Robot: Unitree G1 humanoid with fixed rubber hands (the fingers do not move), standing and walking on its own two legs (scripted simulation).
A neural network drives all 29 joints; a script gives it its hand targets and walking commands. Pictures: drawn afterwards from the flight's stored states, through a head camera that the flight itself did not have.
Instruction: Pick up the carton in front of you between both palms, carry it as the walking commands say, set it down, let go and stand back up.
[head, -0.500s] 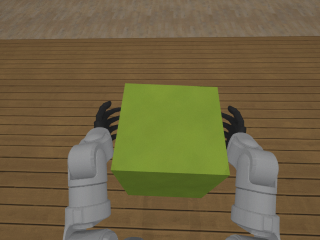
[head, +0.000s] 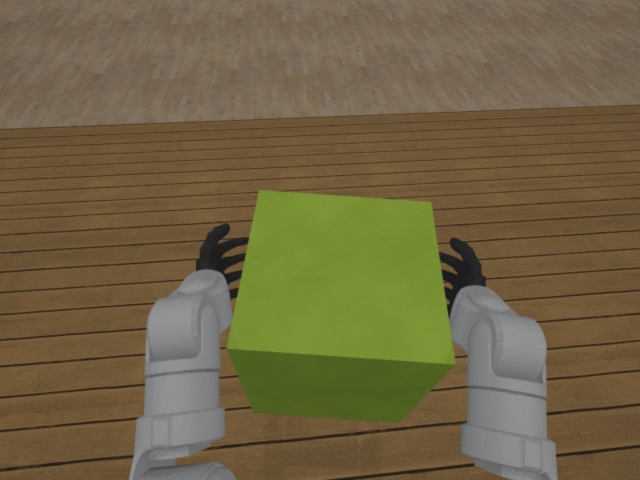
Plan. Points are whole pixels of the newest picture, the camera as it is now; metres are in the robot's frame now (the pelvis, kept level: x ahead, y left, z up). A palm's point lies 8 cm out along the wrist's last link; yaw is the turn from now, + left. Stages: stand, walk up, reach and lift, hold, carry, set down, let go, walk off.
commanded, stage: carry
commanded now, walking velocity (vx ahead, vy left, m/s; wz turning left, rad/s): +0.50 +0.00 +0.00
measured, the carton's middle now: (335, 316) +0.32 -0.02 +0.01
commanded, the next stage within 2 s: none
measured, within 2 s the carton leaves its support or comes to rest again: neither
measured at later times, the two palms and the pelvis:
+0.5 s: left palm (225, 137) +0.65 +0.16 +0.06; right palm (392, 131) +0.68 -0.14 +0.05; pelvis +0.34 -0.03 -0.03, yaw +3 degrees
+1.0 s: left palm (251, 62) +1.03 +0.15 +0.02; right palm (373, 68) +1.00 -0.15 +0.01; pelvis +0.70 +0.02 -0.06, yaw +1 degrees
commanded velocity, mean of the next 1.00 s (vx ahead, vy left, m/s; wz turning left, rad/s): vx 0.50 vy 0.00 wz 0.00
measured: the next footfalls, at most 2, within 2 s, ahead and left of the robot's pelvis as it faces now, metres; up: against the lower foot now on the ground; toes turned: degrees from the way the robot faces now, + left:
right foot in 0.34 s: +0.40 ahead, -0.06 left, -0.03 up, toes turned -4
left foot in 0.82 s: +0.73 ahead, +0.07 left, -0.06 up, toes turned +6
